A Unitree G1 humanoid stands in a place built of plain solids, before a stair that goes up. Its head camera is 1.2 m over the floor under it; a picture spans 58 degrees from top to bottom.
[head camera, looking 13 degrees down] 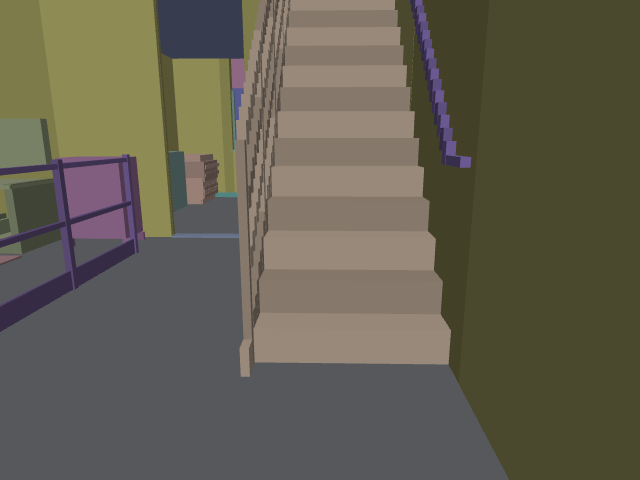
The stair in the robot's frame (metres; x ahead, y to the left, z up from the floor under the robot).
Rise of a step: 0.20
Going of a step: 0.22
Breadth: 1.16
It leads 1 degrees to the right of straight ahead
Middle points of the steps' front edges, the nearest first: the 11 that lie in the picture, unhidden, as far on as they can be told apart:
2.17 -0.17 0.20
2.39 -0.18 0.41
2.61 -0.18 0.61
2.84 -0.19 0.81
3.06 -0.19 1.01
3.28 -0.20 1.22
3.50 -0.20 1.42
3.73 -0.21 1.62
3.95 -0.21 1.82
4.17 -0.22 2.03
4.39 -0.22 2.23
